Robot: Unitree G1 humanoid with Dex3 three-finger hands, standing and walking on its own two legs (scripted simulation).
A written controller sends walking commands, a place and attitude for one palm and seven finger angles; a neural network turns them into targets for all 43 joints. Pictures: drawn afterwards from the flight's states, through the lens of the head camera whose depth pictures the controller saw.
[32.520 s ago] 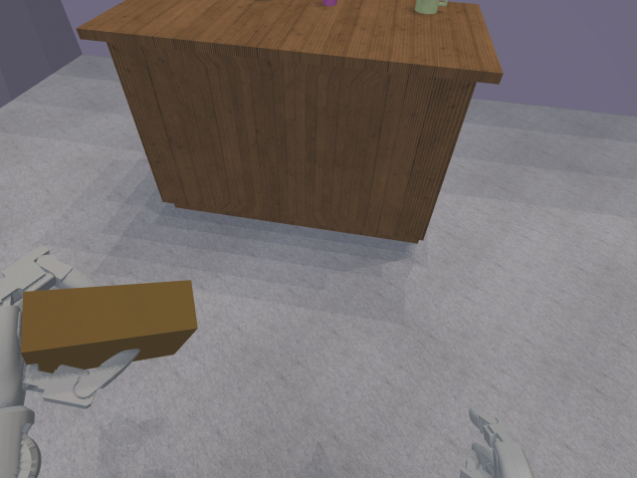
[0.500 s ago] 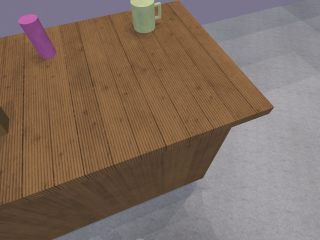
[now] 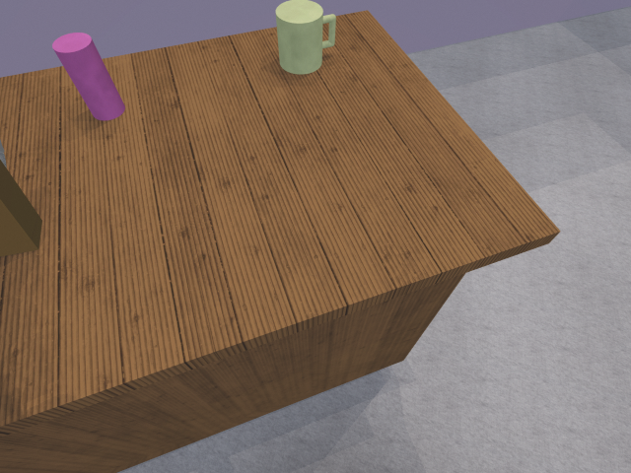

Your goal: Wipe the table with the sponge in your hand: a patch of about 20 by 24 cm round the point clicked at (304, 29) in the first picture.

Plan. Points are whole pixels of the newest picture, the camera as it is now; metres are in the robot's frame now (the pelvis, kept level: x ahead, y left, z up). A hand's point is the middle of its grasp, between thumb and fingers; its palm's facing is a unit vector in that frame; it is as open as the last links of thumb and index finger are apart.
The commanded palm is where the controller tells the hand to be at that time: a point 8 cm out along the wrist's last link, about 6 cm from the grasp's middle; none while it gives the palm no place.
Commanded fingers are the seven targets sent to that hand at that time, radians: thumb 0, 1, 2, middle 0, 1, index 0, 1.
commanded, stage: slide across to the middle lane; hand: left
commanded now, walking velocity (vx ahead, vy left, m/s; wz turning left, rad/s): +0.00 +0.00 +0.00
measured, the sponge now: out of the picture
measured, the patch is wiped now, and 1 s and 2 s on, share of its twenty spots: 0.15 0.35 0.50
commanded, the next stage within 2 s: wipe back along the middle lane in 0.30 s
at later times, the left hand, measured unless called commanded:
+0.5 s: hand (19, 167) +0.41 +0.37 +0.14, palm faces -0.09 +0.01 -1.00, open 9.1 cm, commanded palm +0.39 +0.35 +0.18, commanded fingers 0.00 0.10 1.30 -1.20 -1.60 -1.20 -1.60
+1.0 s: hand (29, 197) +0.37 +0.34 +0.14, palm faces -0.06 +0.01 -1.00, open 9.1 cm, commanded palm +0.33 +0.33 +0.16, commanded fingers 0.00 0.10 1.30 -1.20 -1.60 -1.20 -1.60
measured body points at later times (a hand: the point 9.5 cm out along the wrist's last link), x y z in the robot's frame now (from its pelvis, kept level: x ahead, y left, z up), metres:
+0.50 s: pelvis +0.01 +0.00 +0.01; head +0.07 -0.01 +0.45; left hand +0.41 +0.36 +0.20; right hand +0.14 -0.26 -0.12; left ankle -0.02 +0.07 -0.73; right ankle -0.02 -0.13 -0.73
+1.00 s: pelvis +0.01 -0.02 +0.01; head +0.04 -0.04 +0.46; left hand +0.37 +0.33 +0.20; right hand +0.15 -0.28 -0.12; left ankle -0.02 +0.07 -0.73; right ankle -0.02 -0.13 -0.73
